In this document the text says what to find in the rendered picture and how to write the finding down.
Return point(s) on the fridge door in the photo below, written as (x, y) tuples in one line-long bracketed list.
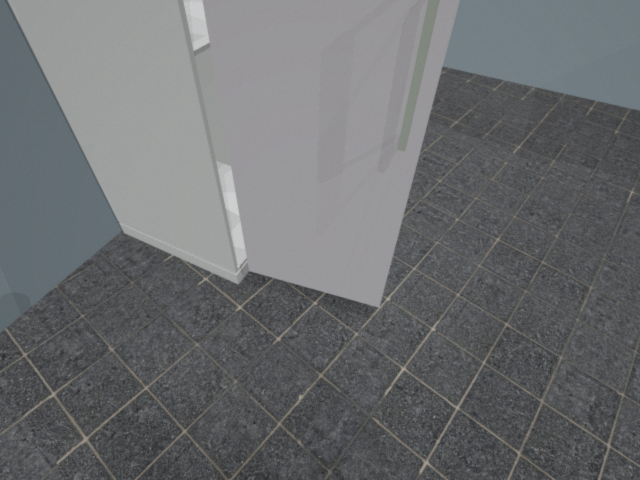
[(313, 95)]

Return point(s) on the handle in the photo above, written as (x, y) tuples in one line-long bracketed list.
[(425, 39)]

